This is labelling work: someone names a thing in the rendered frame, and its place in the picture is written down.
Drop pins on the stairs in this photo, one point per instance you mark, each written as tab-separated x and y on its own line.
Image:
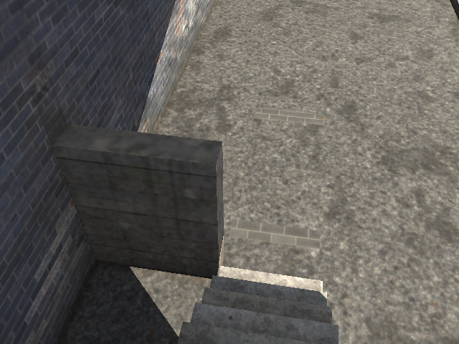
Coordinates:
249	307

